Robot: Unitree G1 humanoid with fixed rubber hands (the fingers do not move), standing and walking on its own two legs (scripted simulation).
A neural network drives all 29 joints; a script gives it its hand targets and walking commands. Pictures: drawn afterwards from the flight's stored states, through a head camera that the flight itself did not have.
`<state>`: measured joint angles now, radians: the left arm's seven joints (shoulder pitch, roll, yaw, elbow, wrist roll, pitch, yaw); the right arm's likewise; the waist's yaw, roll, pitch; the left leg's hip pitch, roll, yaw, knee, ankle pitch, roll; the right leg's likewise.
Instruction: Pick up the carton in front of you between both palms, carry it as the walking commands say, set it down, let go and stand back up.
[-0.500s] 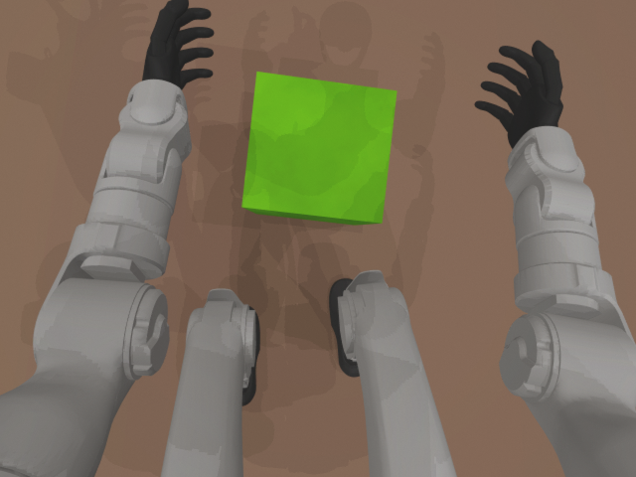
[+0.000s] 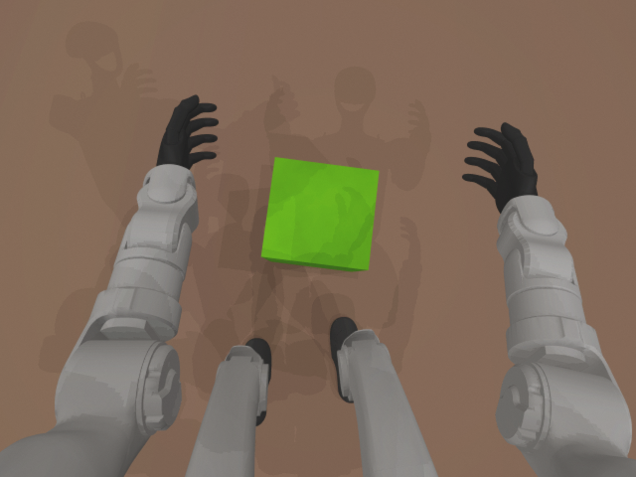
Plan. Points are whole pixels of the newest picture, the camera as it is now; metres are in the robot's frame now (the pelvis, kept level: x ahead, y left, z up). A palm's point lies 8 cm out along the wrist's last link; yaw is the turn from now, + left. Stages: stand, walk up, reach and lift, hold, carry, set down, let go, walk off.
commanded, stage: let go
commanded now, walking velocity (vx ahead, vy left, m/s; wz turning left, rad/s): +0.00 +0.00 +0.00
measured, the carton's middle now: (318, 221) +0.45 -0.06 -0.53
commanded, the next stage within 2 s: stand in 1.16 s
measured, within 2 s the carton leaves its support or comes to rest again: neither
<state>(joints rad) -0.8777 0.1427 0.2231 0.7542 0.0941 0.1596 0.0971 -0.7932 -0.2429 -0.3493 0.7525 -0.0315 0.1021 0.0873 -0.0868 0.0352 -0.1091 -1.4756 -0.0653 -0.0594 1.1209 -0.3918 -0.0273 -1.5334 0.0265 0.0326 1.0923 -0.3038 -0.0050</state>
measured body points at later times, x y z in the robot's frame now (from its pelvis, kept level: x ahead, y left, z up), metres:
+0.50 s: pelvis +0.07 +0.00 +0.10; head +0.20 +0.00 +0.54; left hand +0.33 +0.19 +0.00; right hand +0.28 -0.25 +0.02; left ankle +0.04 +0.13 -0.62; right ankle +0.08 -0.11 -0.62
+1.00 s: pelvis +0.08 +0.02 +0.12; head +0.09 +0.02 +0.57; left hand +0.26 +0.25 +0.05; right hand +0.25 -0.21 +0.05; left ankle +0.04 +0.13 -0.62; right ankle +0.08 -0.11 -0.62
